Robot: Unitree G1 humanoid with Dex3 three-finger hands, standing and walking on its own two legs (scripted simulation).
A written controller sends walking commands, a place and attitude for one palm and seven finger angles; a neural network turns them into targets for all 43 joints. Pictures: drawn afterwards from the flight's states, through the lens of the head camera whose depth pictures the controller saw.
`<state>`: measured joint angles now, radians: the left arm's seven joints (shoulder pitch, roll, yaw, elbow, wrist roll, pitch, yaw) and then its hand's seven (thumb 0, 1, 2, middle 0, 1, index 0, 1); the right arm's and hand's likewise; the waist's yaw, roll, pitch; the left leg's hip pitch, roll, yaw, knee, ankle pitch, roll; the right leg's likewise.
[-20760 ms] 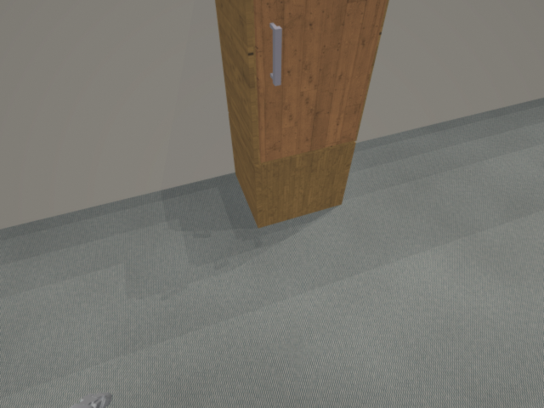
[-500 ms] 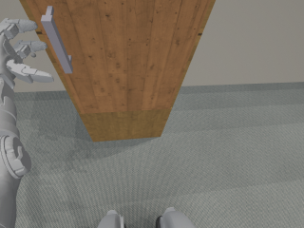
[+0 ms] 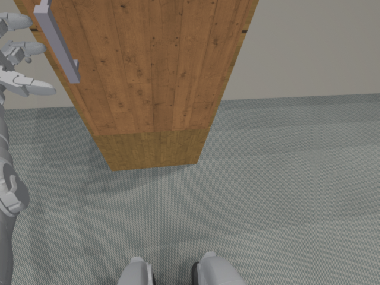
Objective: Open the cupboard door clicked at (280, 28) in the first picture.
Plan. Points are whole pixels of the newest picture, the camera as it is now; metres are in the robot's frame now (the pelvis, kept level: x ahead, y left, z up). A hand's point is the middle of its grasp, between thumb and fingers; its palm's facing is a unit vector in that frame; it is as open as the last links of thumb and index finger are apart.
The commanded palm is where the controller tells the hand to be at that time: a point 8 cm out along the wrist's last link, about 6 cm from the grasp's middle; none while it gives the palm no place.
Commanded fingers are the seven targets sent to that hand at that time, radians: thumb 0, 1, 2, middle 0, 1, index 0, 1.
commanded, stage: slide the fingers in behind the handle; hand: left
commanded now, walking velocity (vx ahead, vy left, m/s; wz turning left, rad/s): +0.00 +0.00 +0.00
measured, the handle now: (62, 43) +0.57 +0.20 +0.12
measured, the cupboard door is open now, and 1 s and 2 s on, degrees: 0 0 0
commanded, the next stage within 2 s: move the hooked fingers beside the handle in 1.46 s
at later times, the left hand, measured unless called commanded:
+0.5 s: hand (34, 61) +0.52 +0.24 +0.11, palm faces +0.05 -1.00 +0.01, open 14.1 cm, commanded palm +0.50 +0.26 +0.11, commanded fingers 0.00 -0.50 0.30 -0.30 -1.20 -0.30 -1.20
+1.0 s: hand (43, 67) +0.51 +0.22 +0.11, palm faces +0.12 -0.99 -0.01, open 15.0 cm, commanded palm +0.50 +0.21 +0.11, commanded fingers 0.00 -0.50 0.30 -0.30 -1.20 -0.30 -1.20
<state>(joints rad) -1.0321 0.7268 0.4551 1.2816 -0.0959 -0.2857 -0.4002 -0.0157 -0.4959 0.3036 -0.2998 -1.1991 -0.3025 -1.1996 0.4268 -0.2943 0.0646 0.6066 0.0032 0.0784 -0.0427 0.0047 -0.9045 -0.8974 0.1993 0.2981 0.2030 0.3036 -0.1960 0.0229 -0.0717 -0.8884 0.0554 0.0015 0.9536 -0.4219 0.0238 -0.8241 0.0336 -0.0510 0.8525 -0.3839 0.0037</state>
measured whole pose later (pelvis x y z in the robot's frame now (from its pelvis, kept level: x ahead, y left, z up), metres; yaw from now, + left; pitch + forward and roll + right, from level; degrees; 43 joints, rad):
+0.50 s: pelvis +0.01 +0.01 +0.00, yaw +1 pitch +20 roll -4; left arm -0.99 0.61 0.39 1.21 -0.12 -0.28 -0.30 -0.02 -0.50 0.30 -0.26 -1.22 -0.27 -1.19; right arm 0.44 -0.27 0.05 0.64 -0.01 0.06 -0.01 0.01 -0.90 -0.90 0.20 0.30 0.20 0.30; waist -0.17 0.03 -0.09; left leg -0.87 0.04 0.00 0.95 -0.43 0.03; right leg -0.80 0.02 -0.05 0.83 -0.39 0.01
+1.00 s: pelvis +0.01 +0.01 +0.00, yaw +3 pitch +19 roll -4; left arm -0.98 0.48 0.23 1.18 -0.17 -0.31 -0.14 -0.02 -0.50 0.30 -0.12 -1.14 -0.09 -1.13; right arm 0.41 -0.26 0.02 0.69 -0.02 0.03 0.01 0.01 -0.91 -0.90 0.20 0.30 0.20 0.30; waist -0.12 0.04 -0.09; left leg -0.84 0.02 -0.04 0.94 -0.43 0.03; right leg -0.75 0.00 -0.09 0.84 -0.41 0.01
